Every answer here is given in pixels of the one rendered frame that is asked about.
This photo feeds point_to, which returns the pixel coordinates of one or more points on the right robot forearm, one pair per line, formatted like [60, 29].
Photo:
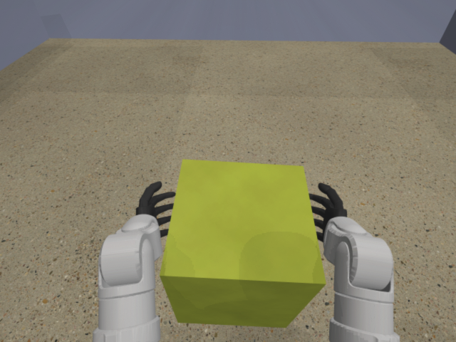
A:
[363, 283]

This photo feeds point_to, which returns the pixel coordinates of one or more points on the robot right hand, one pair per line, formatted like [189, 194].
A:
[333, 205]

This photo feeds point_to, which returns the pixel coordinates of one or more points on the carton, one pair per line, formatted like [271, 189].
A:
[241, 248]

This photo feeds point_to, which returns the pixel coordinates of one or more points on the robot left hand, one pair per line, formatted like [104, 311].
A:
[147, 204]

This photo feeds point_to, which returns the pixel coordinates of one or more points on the left robot forearm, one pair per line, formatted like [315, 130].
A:
[126, 279]

